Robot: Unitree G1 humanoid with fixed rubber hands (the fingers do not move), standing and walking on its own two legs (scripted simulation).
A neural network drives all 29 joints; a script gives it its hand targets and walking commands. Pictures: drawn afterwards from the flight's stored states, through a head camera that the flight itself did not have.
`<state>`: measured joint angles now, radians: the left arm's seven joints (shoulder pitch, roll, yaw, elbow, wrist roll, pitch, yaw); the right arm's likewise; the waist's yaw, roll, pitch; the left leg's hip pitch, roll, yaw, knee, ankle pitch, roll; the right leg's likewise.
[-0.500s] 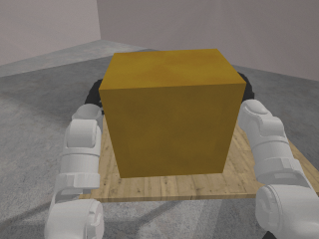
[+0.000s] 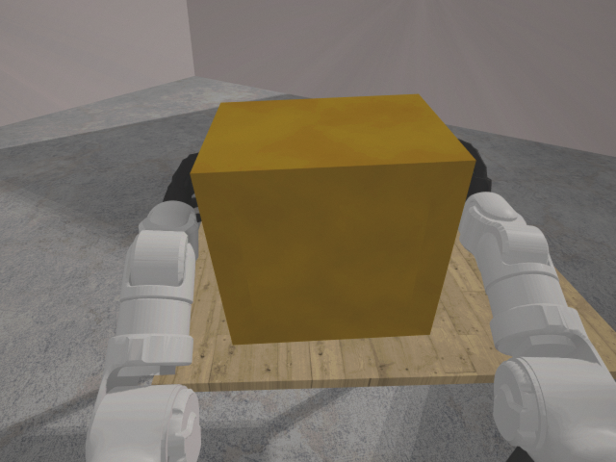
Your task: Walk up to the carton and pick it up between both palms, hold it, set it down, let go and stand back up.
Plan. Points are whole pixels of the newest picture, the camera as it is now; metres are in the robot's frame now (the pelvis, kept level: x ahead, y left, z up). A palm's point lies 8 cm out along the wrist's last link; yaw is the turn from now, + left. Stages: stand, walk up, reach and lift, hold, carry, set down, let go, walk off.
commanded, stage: hold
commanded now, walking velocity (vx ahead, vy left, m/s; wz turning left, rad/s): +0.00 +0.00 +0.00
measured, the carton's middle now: (325, 219) +0.40 -0.01 +0.19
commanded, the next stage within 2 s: none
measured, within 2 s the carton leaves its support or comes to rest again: neither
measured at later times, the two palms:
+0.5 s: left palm (180, 211) +0.36 +0.18 +0.22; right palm (470, 200) +0.36 -0.19 +0.25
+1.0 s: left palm (180, 211) +0.36 +0.18 +0.22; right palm (469, 200) +0.36 -0.19 +0.25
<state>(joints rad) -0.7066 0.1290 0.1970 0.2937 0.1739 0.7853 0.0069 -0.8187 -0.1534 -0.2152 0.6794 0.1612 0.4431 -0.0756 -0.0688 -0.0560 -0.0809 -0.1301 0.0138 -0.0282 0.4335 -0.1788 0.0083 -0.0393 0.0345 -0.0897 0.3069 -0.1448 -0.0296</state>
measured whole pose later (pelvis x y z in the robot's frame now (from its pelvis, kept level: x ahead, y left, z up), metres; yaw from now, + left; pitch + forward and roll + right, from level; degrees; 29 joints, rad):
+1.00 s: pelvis +0.00 +0.00 +0.00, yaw +0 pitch -7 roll -2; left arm -0.71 0.13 0.20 0.30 0.17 0.78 0.01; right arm -0.82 -0.15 -0.22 0.68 0.16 0.44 -0.08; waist -0.07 -0.06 -0.08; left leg -0.13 0.01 -0.03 0.43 -0.18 0.01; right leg -0.04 0.03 -0.09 0.31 -0.15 -0.03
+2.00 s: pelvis +0.00 +0.00 +0.00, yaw +0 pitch -7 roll -2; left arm -0.71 0.13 0.20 0.29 0.17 0.79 0.01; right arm -0.82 -0.15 -0.22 0.68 0.16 0.44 -0.08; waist -0.07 -0.06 -0.08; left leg -0.13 0.01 -0.03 0.43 -0.18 0.01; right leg -0.04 0.03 -0.09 0.31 -0.15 -0.03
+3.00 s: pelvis +0.00 +0.00 +0.00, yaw +0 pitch -7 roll -2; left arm -0.71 0.13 0.20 0.29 0.17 0.79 0.01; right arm -0.82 -0.15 -0.22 0.68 0.16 0.44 -0.08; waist -0.07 -0.06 -0.08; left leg -0.13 0.01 -0.03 0.43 -0.18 0.01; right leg -0.04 0.03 -0.09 0.31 -0.15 -0.03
